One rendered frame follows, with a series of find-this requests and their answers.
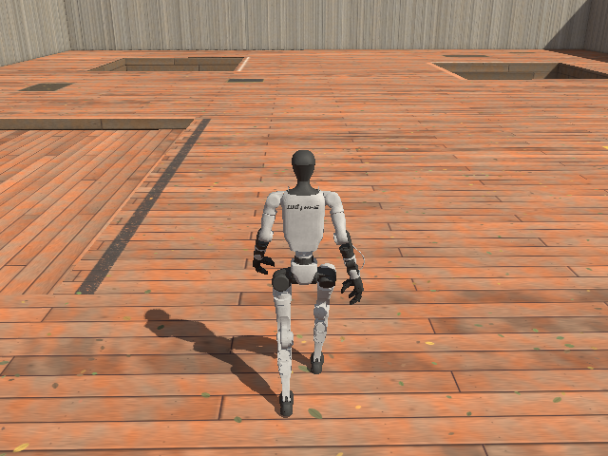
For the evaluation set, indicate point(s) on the robot right hand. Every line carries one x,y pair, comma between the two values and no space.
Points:
357,291

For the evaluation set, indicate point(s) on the robot right foot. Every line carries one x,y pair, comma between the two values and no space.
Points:
317,367

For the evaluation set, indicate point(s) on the robot left hand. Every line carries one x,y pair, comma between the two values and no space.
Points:
266,260

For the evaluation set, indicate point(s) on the right robot upper arm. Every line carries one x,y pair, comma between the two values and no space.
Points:
338,217

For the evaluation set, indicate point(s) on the left robot forearm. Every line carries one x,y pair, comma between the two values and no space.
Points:
260,247

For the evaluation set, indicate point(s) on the left robot upper arm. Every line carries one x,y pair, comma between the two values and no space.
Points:
269,215

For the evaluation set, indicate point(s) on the right robot forearm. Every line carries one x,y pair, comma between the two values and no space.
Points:
349,258

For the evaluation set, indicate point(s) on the left robot shin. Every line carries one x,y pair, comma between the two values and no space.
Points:
284,362

